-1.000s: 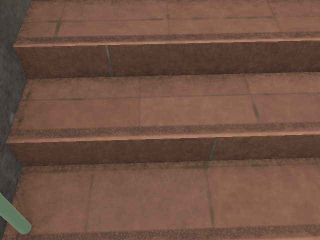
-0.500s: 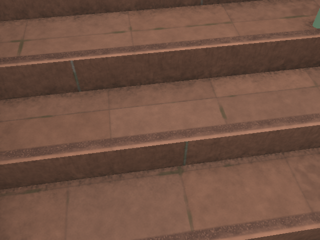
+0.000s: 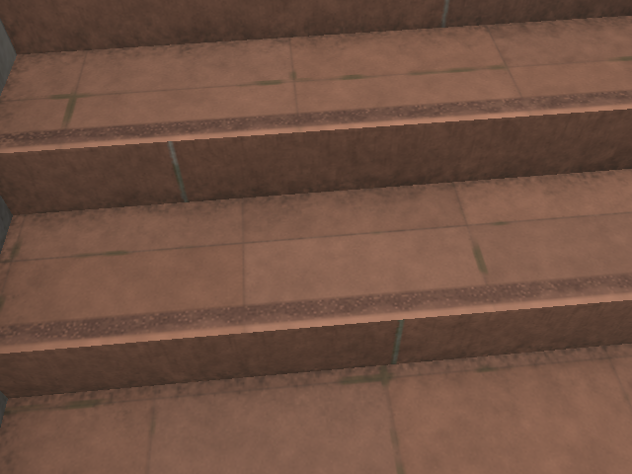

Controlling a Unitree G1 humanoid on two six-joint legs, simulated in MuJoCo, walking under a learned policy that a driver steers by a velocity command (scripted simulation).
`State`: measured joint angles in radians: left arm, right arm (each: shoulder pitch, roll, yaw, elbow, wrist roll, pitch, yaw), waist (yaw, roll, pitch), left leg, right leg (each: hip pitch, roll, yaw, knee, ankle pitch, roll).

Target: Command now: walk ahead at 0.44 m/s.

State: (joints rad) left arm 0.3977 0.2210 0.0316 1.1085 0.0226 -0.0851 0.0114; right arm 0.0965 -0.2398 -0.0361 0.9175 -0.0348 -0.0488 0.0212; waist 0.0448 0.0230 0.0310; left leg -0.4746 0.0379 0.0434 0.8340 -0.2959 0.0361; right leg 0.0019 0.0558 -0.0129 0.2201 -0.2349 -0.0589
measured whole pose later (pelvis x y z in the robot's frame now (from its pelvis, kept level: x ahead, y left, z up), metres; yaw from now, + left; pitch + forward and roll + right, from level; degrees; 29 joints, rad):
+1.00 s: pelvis +0.47 -0.02 +0.15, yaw +9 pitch +3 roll +0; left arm 0.52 0.13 0.02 1.11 0.04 -0.14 -0.01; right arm 0.09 -0.08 -0.01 0.72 -0.02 0.01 -0.04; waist 0.02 0.04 -0.03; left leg -1.27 -0.04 -0.04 2.08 -0.19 0.16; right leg -0.14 -0.03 -0.29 0.47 -0.38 -0.05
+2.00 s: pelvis +1.09 +0.17 +0.48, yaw +24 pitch +4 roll -1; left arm 0.48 0.18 0.06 1.02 0.02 -0.11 0.00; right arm 0.03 -0.08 0.01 0.56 -0.05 -0.06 -0.01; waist 0.01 0.03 -0.04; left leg -1.11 0.03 -0.05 1.84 -0.20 0.10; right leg -0.29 0.07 -0.09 0.58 -0.35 -0.09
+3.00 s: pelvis +1.38 +0.31 +0.66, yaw -9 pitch +2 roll +0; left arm 0.27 0.22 0.07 0.59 0.03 0.00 0.00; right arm 0.15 -0.25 -0.06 0.69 -0.02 0.01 -0.03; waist 0.03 0.04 0.00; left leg -0.57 0.04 -0.01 1.11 -0.38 -0.04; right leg -0.34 0.07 0.02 0.47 -0.16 -0.07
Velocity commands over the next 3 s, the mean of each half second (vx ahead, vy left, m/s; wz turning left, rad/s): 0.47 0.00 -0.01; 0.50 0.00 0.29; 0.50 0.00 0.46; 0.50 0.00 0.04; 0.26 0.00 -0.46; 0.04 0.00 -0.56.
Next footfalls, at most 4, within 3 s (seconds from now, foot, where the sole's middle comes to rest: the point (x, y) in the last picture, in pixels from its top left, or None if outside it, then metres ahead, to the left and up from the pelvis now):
0.14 left None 0.15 0.11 -0.78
0.60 right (405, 465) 0.45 -0.10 -0.62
1.18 left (304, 267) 0.76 0.10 -0.45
1.72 right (308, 79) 1.13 0.10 -0.28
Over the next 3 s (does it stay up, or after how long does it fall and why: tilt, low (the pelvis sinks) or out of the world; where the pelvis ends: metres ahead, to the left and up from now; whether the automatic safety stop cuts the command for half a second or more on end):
stays up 1.38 0.31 0.66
